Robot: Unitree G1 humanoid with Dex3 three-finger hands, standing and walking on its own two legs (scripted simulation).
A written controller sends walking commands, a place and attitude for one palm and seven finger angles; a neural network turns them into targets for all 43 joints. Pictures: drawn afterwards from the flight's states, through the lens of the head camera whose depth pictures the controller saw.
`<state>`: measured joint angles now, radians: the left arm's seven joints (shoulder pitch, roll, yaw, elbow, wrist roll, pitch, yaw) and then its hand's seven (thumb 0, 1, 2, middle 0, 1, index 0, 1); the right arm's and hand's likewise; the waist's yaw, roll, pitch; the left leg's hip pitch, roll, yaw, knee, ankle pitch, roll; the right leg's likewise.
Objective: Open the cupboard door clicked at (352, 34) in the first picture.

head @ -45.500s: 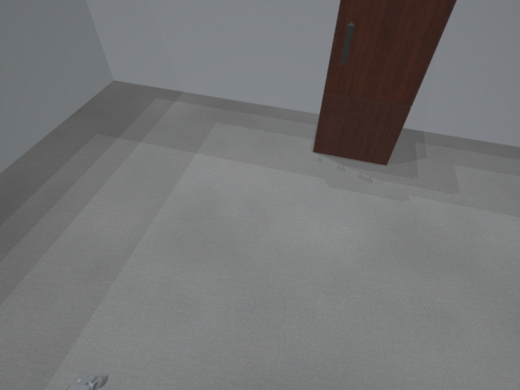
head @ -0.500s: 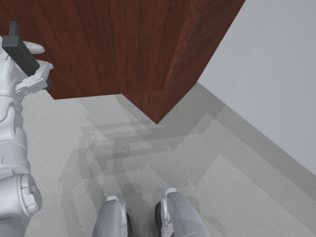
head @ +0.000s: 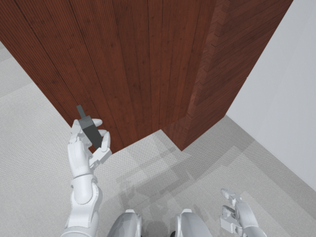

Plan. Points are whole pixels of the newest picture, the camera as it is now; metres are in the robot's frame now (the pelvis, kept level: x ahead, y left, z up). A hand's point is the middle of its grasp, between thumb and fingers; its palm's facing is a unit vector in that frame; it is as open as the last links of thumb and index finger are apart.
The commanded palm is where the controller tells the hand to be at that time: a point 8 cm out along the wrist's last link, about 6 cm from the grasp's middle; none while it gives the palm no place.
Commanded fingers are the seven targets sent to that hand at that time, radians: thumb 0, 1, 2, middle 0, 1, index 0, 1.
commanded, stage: pull the door open along its arc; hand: left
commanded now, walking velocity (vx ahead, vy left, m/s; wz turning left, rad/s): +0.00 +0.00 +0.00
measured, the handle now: (92, 131) +0.37 +0.18 +0.02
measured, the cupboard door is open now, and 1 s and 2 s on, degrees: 81 86 88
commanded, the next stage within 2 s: open thumb and fingers to let go in 0.10 s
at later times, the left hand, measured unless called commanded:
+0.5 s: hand (111, 154) +0.31 +0.13 +0.02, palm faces +0.39 -0.92 -0.02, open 8.2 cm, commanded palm +0.26 +0.17 +0.02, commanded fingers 0.00 -0.22 0.42 -0.32 -1.23 -0.32 -1.23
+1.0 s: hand (113, 156) +0.30 +0.12 +0.01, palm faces +0.33 -0.95 +0.00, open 14.7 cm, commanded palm +0.26 +0.17 +0.02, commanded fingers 0.00 -0.50 0.30 -0.15 -0.30 -0.15 -0.30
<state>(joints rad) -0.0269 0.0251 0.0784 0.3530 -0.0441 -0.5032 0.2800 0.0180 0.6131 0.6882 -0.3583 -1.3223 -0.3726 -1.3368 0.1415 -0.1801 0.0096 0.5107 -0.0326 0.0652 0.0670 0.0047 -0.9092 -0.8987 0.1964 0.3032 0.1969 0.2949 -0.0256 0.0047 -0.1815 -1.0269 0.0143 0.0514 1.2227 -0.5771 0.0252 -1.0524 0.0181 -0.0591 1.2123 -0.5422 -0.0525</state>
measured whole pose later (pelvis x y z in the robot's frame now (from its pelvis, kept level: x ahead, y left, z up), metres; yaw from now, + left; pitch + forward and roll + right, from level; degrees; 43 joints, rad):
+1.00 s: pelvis -0.02 +0.00 +0.00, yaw +2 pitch +20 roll -1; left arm -0.07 0.00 -0.05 0.44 0.03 -0.55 0.40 -0.01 -0.49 0.30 -0.32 -0.80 -0.31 -0.80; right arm 0.17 -0.19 0.00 0.60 -0.06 -0.01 0.04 0.01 -0.91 -0.90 0.20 0.30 0.20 0.30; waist -0.02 0.02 -0.17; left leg -1.05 -0.01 0.02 1.25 -0.55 0.03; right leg -1.05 0.00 -0.09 1.22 -0.52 -0.05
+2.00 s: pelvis -0.01 +0.01 -0.02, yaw +2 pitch +21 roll -2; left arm 0.28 0.22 0.04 0.06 -0.19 -0.43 -0.22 -0.01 -0.50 0.30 -0.16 -0.30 -0.16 -0.31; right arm 0.19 -0.22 0.02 0.47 0.02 -0.03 -0.01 0.01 -0.91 -0.90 0.20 0.30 0.20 0.30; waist 0.00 0.02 -0.19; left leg -1.10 0.00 0.01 1.34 -0.60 0.04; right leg -1.08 0.00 -0.10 1.28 -0.56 -0.04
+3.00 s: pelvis +0.00 +0.03 +0.05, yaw +2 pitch +10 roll -3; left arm 0.54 0.36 0.20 -0.27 -0.21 -0.17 -0.16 -0.01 -0.42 0.33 -0.15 -0.30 -0.16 -0.30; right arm 0.28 -0.24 0.03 0.45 0.05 -0.11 -0.09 0.01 -0.90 -0.90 0.20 0.30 0.20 0.30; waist 0.00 0.03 -0.17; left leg -0.68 -0.01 0.00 1.01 -0.51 0.06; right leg -0.65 0.02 -0.10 0.93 -0.45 -0.01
